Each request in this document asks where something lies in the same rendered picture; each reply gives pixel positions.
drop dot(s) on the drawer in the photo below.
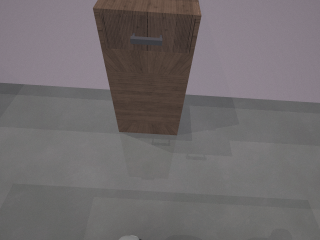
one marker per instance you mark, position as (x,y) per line
(176,32)

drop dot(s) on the cabinet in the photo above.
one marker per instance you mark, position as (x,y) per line
(148,88)

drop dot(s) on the handle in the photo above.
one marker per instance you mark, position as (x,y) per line
(146,40)

